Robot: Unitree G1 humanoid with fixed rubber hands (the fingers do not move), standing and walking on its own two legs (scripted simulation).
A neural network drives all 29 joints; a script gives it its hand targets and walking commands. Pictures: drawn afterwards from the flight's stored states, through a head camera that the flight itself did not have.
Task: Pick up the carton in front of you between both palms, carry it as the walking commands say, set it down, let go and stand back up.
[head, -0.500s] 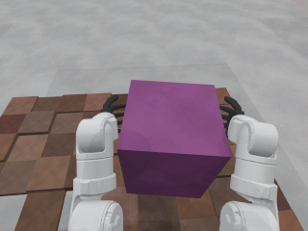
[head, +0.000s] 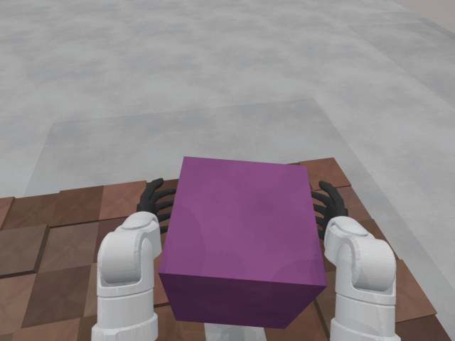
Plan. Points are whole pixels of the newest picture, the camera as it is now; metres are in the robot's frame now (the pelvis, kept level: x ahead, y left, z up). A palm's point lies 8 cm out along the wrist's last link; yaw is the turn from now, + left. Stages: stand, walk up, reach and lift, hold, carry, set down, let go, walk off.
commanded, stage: carry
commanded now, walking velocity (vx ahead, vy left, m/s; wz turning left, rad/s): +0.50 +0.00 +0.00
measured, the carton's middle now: (237, 247) +0.28 -0.01 +0.02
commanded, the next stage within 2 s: none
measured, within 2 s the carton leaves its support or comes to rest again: neither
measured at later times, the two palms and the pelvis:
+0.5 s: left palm (128, 78) +0.70 +0.24 +0.12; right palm (244, 79) +0.69 -0.05 +0.12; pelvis +0.31 +0.09 +0.00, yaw +2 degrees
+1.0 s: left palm (115, 14) +1.02 +0.34 +0.17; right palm (207, 7) +1.08 +0.05 +0.18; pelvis +0.67 +0.11 +0.02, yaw +4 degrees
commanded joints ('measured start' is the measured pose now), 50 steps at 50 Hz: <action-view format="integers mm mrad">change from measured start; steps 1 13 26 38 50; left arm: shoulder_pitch -598 -1211 -1322 -1140 -1400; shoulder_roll -775 -865 -996 -846 -972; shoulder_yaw -693 -615 -404 -580 -566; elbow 5 285 414 68 349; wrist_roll -367 -580 -439 -354 -643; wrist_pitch -32 -62 -38 -60 33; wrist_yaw -210 -207 -133 -125 -255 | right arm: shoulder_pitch -680 -973 -1439 -1250 -1114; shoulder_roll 798 728 997 926 728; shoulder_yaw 780 438 478 650 385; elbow -16 421 302 65 424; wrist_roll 461 321 537 538 240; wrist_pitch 7 3 5 -16 75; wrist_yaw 251 152 188 217 134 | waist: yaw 67 152 -30 179 152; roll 149 -84 111 64 -78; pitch -271 -222 -428 -523 -342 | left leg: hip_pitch -71 -349 599 129 -402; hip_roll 201 -7 194 73 -47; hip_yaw -148 -75 -437 -68 -73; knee -203 151 -68 459 391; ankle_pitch -248 21 248 668 -53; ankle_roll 72 -21 71 -11 -14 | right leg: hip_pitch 312 569 -307 708 709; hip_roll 20 -196 -24 30 -179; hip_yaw -39 209 82 -47 264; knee -257 -452 401 -387 -398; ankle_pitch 226 569 1 372 1038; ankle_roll -20 -118 29 -45 -159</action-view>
